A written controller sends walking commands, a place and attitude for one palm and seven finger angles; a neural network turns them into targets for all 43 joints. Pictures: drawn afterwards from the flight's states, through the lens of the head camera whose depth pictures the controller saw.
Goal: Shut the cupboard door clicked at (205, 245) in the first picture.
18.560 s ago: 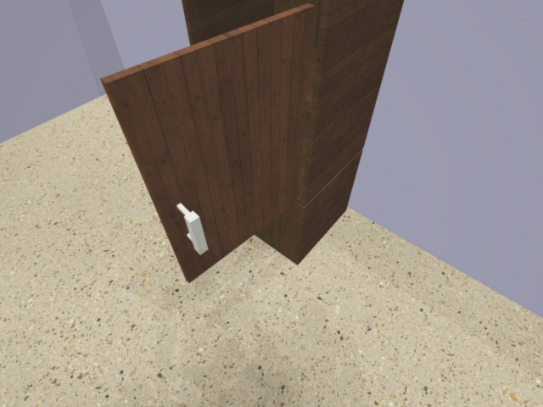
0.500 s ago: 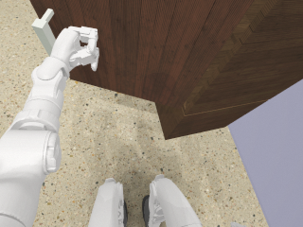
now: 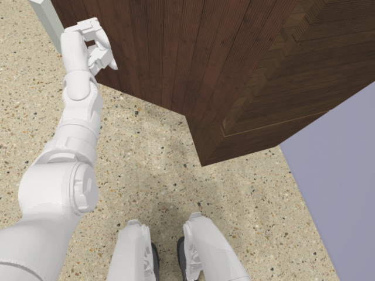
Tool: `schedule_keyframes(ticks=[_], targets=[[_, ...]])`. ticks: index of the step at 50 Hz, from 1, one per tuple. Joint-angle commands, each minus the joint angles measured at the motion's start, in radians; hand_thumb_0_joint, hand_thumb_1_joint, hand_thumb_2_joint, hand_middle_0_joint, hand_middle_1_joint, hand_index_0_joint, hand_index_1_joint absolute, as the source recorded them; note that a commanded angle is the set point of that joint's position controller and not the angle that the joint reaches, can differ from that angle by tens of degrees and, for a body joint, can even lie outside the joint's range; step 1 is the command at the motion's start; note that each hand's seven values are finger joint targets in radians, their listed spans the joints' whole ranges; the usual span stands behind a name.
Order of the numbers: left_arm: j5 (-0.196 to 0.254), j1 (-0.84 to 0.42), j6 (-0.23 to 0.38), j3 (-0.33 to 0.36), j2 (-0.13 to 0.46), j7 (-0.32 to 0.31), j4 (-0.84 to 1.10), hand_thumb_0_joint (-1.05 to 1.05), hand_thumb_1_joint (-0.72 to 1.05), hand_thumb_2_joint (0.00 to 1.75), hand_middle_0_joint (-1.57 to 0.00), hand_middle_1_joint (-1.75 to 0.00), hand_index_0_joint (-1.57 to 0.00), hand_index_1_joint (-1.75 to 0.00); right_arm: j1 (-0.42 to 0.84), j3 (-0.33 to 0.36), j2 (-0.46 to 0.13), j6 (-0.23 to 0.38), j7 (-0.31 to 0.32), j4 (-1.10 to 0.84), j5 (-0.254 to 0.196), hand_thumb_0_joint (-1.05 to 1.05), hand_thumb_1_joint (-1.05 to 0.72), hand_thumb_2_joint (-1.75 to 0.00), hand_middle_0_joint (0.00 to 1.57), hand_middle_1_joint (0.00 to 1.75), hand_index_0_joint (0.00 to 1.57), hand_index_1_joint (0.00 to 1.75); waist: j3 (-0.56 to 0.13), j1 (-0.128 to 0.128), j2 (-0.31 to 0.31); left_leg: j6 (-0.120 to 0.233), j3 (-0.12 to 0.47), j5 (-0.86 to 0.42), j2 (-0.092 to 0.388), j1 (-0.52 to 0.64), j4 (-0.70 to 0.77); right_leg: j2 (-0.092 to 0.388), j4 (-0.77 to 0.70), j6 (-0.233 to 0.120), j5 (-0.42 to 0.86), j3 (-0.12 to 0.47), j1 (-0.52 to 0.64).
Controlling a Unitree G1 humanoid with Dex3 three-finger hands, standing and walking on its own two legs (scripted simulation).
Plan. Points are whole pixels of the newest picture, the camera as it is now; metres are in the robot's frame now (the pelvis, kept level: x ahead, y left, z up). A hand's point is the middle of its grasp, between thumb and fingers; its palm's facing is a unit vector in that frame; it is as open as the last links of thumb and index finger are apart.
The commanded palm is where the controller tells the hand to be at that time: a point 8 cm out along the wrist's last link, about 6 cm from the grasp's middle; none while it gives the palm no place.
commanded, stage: pull the fist back off the door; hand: left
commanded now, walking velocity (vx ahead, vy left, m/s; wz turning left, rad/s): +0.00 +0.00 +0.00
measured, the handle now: (59, 20) +0.63 +0.19 +0.06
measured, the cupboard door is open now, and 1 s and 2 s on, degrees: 53 53 53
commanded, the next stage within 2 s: draw the hand back to the body in 0.66 s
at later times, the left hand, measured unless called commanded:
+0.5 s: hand (110, 91) +0.48 +0.10 +0.04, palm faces +0.06 -1.00 -0.02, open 3.1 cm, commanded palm +0.45 +0.13 +0.06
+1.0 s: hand (89, 99) +0.42 +0.12 +0.10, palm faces +0.08 -0.99 -0.07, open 3.1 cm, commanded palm +0.39 +0.16 +0.12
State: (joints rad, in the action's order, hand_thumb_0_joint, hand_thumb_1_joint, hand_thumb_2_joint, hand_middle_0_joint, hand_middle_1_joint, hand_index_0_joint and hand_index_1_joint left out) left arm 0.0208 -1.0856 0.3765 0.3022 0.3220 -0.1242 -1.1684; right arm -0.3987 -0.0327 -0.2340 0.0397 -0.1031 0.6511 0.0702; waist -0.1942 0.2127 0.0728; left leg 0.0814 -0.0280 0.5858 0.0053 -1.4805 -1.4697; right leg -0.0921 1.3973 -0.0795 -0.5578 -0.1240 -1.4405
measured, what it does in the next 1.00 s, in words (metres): rises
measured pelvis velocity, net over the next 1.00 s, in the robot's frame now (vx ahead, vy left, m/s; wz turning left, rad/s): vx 0.02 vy -0.01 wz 0.03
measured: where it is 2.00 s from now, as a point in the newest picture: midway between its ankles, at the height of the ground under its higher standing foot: (170, 277)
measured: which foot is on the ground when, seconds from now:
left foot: down 0.00-1.00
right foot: down 0.00-1.00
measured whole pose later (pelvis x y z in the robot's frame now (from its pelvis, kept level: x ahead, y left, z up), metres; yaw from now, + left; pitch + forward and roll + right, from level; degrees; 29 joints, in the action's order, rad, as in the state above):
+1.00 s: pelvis +0.02 -0.01 +0.06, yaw +2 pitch +22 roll -1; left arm 0.08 -0.44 0.51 0.08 0.16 -0.09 -0.70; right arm -0.31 0.01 -0.23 -0.10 -0.07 0.61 -0.01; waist -0.18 0.06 0.05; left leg 0.07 -0.06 0.53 -0.02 -1.06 -1.20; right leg -0.08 1.18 -0.08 -0.52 -0.06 -1.05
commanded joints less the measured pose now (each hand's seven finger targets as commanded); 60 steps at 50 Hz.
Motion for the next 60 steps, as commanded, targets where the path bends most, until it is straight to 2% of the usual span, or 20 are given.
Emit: schedule_keyframes(ticks=[1,2,3,7,9,11,13,16,19,25,27,29,31,36,39,42,44,51,56,60], targets=[[-0.130,-0.487,0.193,-0.079,0.108,-0.085,0.297,0.00,0.90,0.90,-1.30,-1.50,-1.30,-1.50,-0.222,0.108,-0.200,-0.020,-0.034,-0.006,0.017,0.00,-0.90,-0.90,0.20,0.30,0.20,0.30,-0.673,0.047,0.119,-0.061,0.168,-0.454,0.030,0.632,0.173,0.026,-0.190,0.055,0.342,0.116,0.303],[-0.130,-0.489,0.203,-0.065,0.137,-0.071,0.298,0.00,0.90,0.90,-1.30,-1.50,-1.30,-1.50,-0.227,0.112,-0.207,-0.028,-0.030,-0.006,0.014,0.00,-0.90,-0.90,0.20,0.30,0.20,0.30,-0.681,0.047,0.101,-0.058,0.171,-0.458,0.027,0.638,0.181,0.026,-0.191,0.054,0.357,0.115,0.325],[-0.114,-0.494,0.202,-0.092,0.098,-0.052,0.289,0.00,0.90,0.90,-1.30,-1.50,-1.30,-1.50,-0.216,0.112,-0.204,-0.034,-0.027,-0.007,0.007,0.00,-0.90,-0.90,0.20,0.30,0.20,0.30,-0.678,0.057,0.097,-0.056,0.165,-0.435,0.022,0.634,0.191,0.028,-0.207,0.057,0.356,0.119,0.343],[-0.033,-0.347,0.163,0.012,0.147,-0.014,0.148,0.00,0.90,0.90,-1.30,-1.50,-1.30,-1.50,-0.198,0.095,-0.201,-0.051,-0.009,-0.011,-0.010,0.00,-0.90,-0.90,0.20,0.30,0.20,0.30,-0.555,0.017,0.019,-0.049,0.131,-0.342,0.008,0.523,0.233,0.032,-0.255,0.058,0.315,0.142,0.438],[-0.018,-0.273,0.169,0.019,0.124,-0.012,0.132,0.00,0.90,0.90,-1.30,-1.50,-1.30,-1.50,-0.176,0.090,-0.187,-0.056,-0.006,-0.026,-0.012,0.00,-0.90,-0.90,0.20,0.30,0.20,0.30,-0.514,-0.005,0.001,-0.048,0.113,-0.336,0.003,0.479,0.239,0.039,-0.266,0.059,0.329,0.157,0.473],[-0.019,-0.182,0.190,0.002,0.091,-0.010,0.115,0.00,0.90,0.90,-1.30,-1.50,-1.30,-1.50,-0.158,0.087,-0.178,-0.062,-0.008,-0.041,-0.011,0.00,-0.90,-0.90,0.20,0.30,0.20,0.30,-0.463,-0.018,-0.038,-0.046,0.099,-0.335,0.000,0.437,0.242,0.042,-0.269,0.061,0.356,0.167,0.498],[-0.034,-0.149,0.233,-0.032,0.058,-0.004,0.145,0.00,0.90,0.90,-1.30,-1.50,-1.30,-1.50,-0.149,0.091,-0.173,-0.065,-0.014,-0.046,-0.008,0.00,-0.90,-0.90,0.20,0.30,0.20,0.30,-0.457,-0.029,-0.003,-0.049,0.095,-0.371,-0.001,0.471,0.243,0.042,-0.255,0.059,0.397,0.161,0.484],[-0.025,-0.068,0.273,-0.075,0.006,0.016,0.191,0.00,0.90,0.90,-1.30,-1.50,-1.30,-1.50,-0.125,0.105,-0.172,-0.076,-0.020,-0.056,-0.013,0.00,-0.90,-0.90,0.20,0.30,0.20,0.30,-0.462,-0.035,-0.032,-0.048,0.083,-0.366,-0.006,0.472,0.235,0.048,-0.263,0.067,0.430,0.180,0.513],[-0.004,-0.047,0.290,-0.142,-0.070,0.035,0.262,0.00,0.90,0.90,-1.30,-1.50,-1.30,-1.50,-0.104,0.117,-0.171,-0.085,-0.019,-0.064,-0.024,0.00,-0.90,-0.90,0.20,0.30,0.20,0.30,-0.478,-0.035,-0.019,-0.050,0.080,-0.369,-0.010,0.522,0.244,0.052,-0.270,0.070,0.434,0.175,0.518],[0.026,-0.059,0.323,-0.226,-0.128,0.024,0.499,0.00,0.90,0.90,-1.30,-1.50,-1.30,-1.50,-0.050,0.132,-0.172,-0.088,-0.001,-0.066,-0.037,0.00,-0.90,-0.90,0.20,0.30,0.20,0.30,-0.593,-0.045,0.050,-0.055,0.098,-0.439,-0.005,0.701,0.254,0.051,-0.264,0.063,0.450,0.148,0.492],[0.019,-0.051,0.327,-0.253,-0.140,0.008,0.524,0.00,0.90,0.90,-1.30,-1.50,-1.30,-1.50,-0.042,0.132,-0.171,-0.087,0.006,-0.060,-0.036,0.00,-0.90,-0.90,0.20,0.30,0.20,0.30,-0.573,-0.034,0.034,-0.054,0.106,-0.448,-0.003,0.715,0.253,0.051,-0.260,0.065,0.452,0.143,0.477],[0.004,0.033,0.315,-0.247,-0.142,-0.013,0.477,0.00,0.90,0.90,-1.30,-1.50,-1.30,-1.50,-0.021,0.127,-0.166,-0.091,0.008,-0.057,-0.036,0.00,-0.90,-0.90,0.20,0.30,0.20,0.30,-0.514,-0.052,0.016,-0.056,0.103,-0.422,-0.005,0.685,0.263,0.051,-0.267,0.064,0.427,0.138,0.473],[-0.018,0.002,0.299,-0.230,-0.122,-0.037,0.389,0.00,0.90,0.90,-1.30,-1.50,-1.30,-1.50,-0.010,0.120,-0.165,-0.100,0.015,-0.045,-0.032,0.00,-0.90,-0.90,0.20,0.30,0.20,0.30,-0.423,-0.027,-0.049,-0.049,0.097,-0.344,-0.009,0.595,0.261,0.055,-0.281,0.073,0.378,0.146,0.465],[-0.024,0.025,0.287,-0.176,-0.093,-0.061,0.282,0.00,0.90,0.90,-1.30,-1.50,-1.30,-1.50,0.024,0.101,-0.152,-0.104,0.022,-0.065,-0.030,0.00,-0.90,-0.90,0.20,0.30,0.20,0.30,-0.401,-0.053,-0.083,-0.045,0.074,-0.269,-0.024,0.482,0.257,0.063,-0.292,0.077,0.338,0.178,0.527],[-0.025,-0.002,0.299,-0.188,-0.103,-0.051,0.275,0.00,0.90,0.90,-1.30,-1.50,-1.30,-1.50,0.030,0.097,-0.150,-0.101,0.022,-0.075,-0.028,0.00,-0.90,-0.90,0.20,0.30,0.20,0.30,-0.429,-0.057,-0.053,-0.048,0.075,-0.268,-0.025,0.490,0.256,0.064,-0.282,0.075,0.332,0.180,0.521],[0.007,0.108,0.313,-0.112,-0.006,-0.026,0.486,0.00,0.90,0.90,-1.30,-1.50,-1.30,-1.50,0.030,0.108,-0.165,-0.098,0.022,-0.127,-0.039,0.00,-0.90,-0.90,0.20,0.30,0.20,0.30,-0.645,-0.133,-0.013,-0.055,0.078,-0.389,-0.021,0.643,0.300,0.057,-0.280,0.070,0.453,0.181,0.655],[0.032,0.196,0.287,-0.154,-0.030,0.007,0.623,0.00,0.90,0.90,-1.30,-1.50,-1.30,-1.50,0.036,0.107,-0.156,-0.102,0.023,-0.150,-0.057,0.00,-0.90,-0.90,0.20,0.30,0.20,0.30,-0.694,-0.154,0.000,-0.060,0.075,-0.456,-0.015,0.746,0.347,0.055,-0.314,0.072,0.512,0.171,0.723],[0.110,0.421,0.115,-0.265,-0.101,0.081,0.790,0.00,0.90,0.90,-1.30,-1.50,-1.30,-1.50,0.064,0.093,-0.147,-0.101,0.075,-0.189,-0.107,0.00,-0.90,-0.90,0.20,0.30,0.20,0.30,-0.327,-0.122,-0.196,-0.032,0.054,-0.300,-0.011,0.719,0.495,0.067,-0.537,0.096,0.356,0.196,0.826],[0.127,0.561,0.114,-0.272,-0.088,0.103,0.867,0.00,0.90,0.90,-1.30,-1.50,-1.30,-1.50,0.110,0.075,-0.140,-0.068,0.102,-0.197,-0.113,0.00,-0.90,-0.90,0.20,0.30,0.20,0.30,-0.194,-0.149,-0.119,-0.034,0.058,-0.274,-0.011,0.812,0.576,0.072,-0.599,0.068,0.286,0.170,0.824],[0.121,0.737,0.100,-0.229,-0.020,0.119,0.967,0.00,0.90,0.90,-1.27,-1.47,-1.27,-1.47,0.143,0.066,-0.136,-0.056,0.099,-0.228,-0.117,0.00,-0.90,-0.90,0.20,0.30,0.20,0.30,-0.204,-0.198,-0.019,-0.042,0.057,-0.343,-0.011,0.913,0.637,0.069,-0.607,0.055,0.361,0.154,0.889]])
